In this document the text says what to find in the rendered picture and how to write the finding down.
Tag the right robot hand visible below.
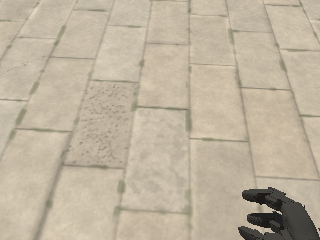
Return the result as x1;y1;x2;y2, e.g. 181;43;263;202
238;187;320;240

